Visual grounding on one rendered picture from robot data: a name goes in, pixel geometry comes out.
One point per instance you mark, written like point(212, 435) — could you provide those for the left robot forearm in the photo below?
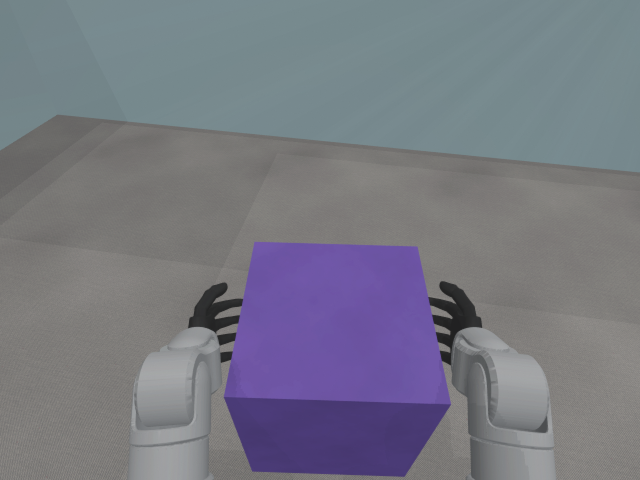
point(171, 409)

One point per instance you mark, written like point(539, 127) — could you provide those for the robot left hand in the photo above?
point(205, 312)

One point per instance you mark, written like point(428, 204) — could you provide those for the robot right hand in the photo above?
point(463, 313)

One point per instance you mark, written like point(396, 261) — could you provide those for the carton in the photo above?
point(336, 367)

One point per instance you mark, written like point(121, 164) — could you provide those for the right robot forearm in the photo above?
point(509, 409)

